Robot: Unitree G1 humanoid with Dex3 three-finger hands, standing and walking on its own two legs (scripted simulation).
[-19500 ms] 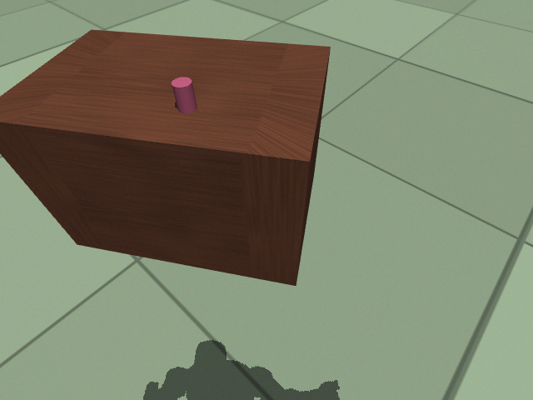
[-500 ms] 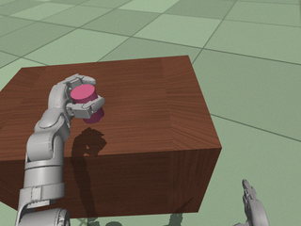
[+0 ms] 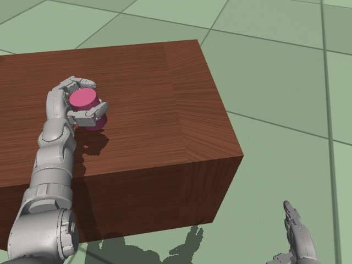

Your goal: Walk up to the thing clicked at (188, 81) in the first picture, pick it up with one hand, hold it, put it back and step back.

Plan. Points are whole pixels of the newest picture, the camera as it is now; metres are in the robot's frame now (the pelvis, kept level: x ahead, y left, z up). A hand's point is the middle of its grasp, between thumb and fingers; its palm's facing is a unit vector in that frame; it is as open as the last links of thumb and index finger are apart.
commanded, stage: crouch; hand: left
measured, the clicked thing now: (89, 110) +0.45 +0.18 +0.11
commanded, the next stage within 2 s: lower in 0.64 s
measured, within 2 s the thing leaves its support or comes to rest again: rests again in 1.40 s
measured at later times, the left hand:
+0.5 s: hand (92, 103) +0.49 +0.19 +0.09, palm faces +0.14 -0.99 +0.00, open 8.3 cm
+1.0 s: hand (96, 110) +0.51 +0.19 +0.05, palm faces +0.15 -0.99 +0.00, open 8.3 cm
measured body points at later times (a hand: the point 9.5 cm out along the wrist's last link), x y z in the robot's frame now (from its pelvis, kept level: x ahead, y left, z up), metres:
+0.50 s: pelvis +0.01 +0.00 -0.02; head +0.08 +0.01 +0.43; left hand +0.48 +0.24 +0.09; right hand +0.16 -0.27 -0.08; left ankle +0.00 +0.12 -0.73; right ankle +0.01 -0.14 -0.73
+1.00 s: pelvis +0.01 +0.00 -0.04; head +0.11 +0.02 +0.40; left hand +0.50 +0.24 +0.05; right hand +0.15 -0.26 -0.09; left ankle +0.00 +0.12 -0.73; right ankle +0.01 -0.14 -0.73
